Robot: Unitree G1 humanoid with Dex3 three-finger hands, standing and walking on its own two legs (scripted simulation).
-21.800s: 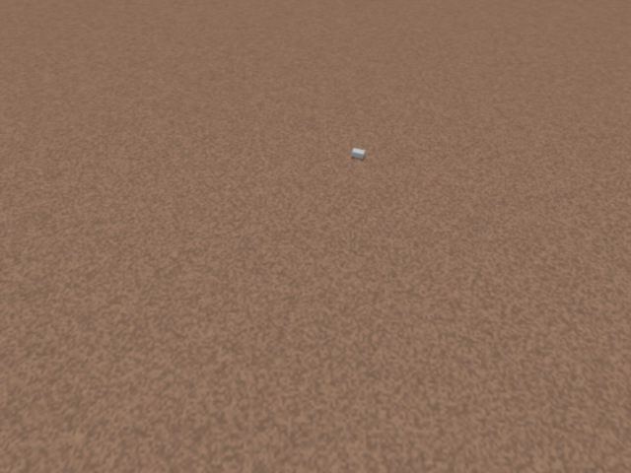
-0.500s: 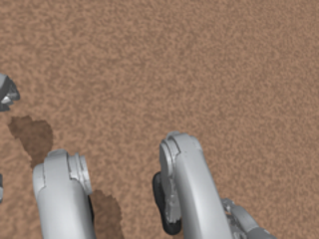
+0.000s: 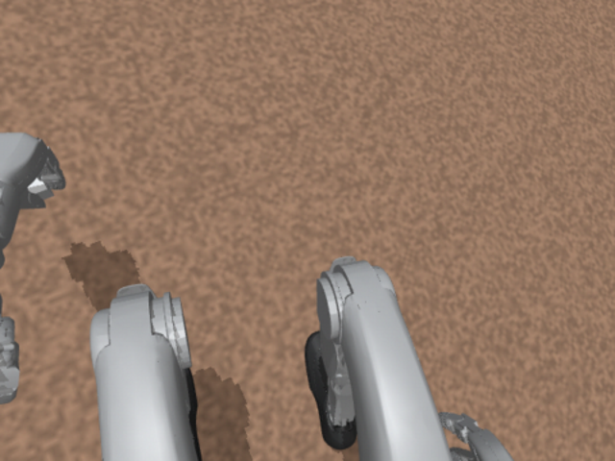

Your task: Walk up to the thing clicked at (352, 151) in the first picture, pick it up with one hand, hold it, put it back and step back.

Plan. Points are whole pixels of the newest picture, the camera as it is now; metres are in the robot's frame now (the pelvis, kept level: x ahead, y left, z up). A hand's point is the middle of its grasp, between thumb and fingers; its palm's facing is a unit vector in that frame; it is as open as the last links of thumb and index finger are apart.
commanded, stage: lift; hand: left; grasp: from above
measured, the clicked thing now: (19, 190) +0.47 +0.33 -0.18
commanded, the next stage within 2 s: hold in 1.48 s
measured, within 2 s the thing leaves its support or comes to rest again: neither
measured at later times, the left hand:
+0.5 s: hand out of the picture +0.38 +0.31 +0.01, palm faces -0.45 -0.08 -0.89, open 4.5 cm
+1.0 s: hand out of the picture +0.33 +0.29 +0.22, palm faces -0.45 -0.12 -0.89, open 4.7 cm
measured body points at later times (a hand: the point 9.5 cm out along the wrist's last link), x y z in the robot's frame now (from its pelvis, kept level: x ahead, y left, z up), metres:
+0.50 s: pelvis +0.00 +0.00 +0.11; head +0.18 +0.06 +0.52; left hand +0.40 +0.32 +0.06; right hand +0.14 -0.26 -0.01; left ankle +0.09 +0.13 -0.31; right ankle +0.11 -0.14 -0.31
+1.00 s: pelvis +0.02 +0.00 +0.29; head +0.11 +0.02 +0.73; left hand +0.34 +0.29 +0.27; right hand +0.17 -0.24 +0.18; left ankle +0.09 +0.13 -0.31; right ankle +0.11 -0.14 -0.31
